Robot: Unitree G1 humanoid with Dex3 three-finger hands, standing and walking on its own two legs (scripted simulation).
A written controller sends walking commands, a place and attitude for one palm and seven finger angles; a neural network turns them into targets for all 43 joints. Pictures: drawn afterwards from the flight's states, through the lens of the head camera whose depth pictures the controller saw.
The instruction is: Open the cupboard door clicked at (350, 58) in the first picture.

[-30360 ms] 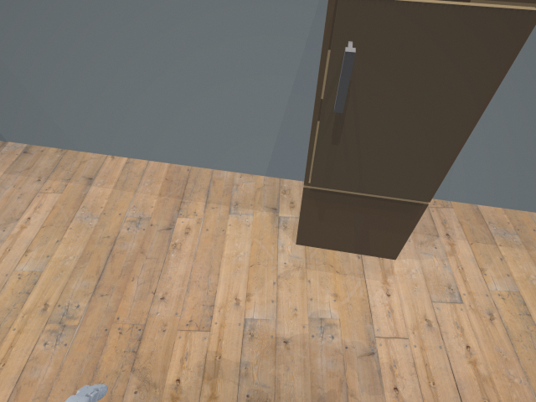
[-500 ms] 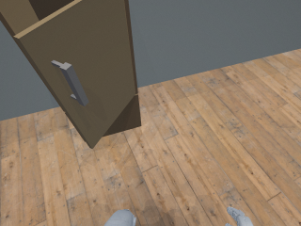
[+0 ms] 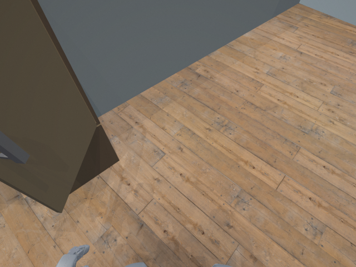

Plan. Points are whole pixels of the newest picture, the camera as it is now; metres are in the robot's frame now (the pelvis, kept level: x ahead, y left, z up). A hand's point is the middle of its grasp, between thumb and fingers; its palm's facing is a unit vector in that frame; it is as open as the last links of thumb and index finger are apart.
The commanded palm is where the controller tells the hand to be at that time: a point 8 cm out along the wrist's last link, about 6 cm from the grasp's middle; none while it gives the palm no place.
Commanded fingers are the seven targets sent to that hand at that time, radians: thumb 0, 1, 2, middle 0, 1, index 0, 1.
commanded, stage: walk to a spot facing it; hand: left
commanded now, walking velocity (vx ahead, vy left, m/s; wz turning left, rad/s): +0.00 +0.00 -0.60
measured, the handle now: out of the picture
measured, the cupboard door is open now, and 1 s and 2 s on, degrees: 44 44 44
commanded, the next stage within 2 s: turn to face it in 1.88 s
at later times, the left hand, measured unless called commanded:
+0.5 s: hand (111, 248) +0.17 +0.19 -0.15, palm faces -0.27 -0.95 -0.17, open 7.4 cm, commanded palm none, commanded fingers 0.00 0.90 0.90 -0.20 -0.30 -0.20 -0.30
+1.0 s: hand (145, 216) +0.26 +0.11 -0.18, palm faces -0.52 -0.84 -0.17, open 7.4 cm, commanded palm none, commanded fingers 0.00 0.90 0.90 -0.20 -0.30 -0.20 -0.30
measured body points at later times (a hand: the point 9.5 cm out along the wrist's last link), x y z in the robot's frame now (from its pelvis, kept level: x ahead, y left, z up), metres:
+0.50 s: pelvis +0.03 +0.02 +0.02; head +0.08 +0.03 +0.47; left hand +0.18 +0.24 -0.14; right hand +0.01 -0.22 -0.11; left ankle +0.05 +0.13 -0.72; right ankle -0.04 -0.10 -0.65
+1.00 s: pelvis +0.16 -0.05 +0.00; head +0.20 -0.05 +0.45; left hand +0.29 +0.16 -0.16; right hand +0.10 -0.32 -0.12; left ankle +0.29 +0.01 -0.73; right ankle -0.01 -0.11 -0.71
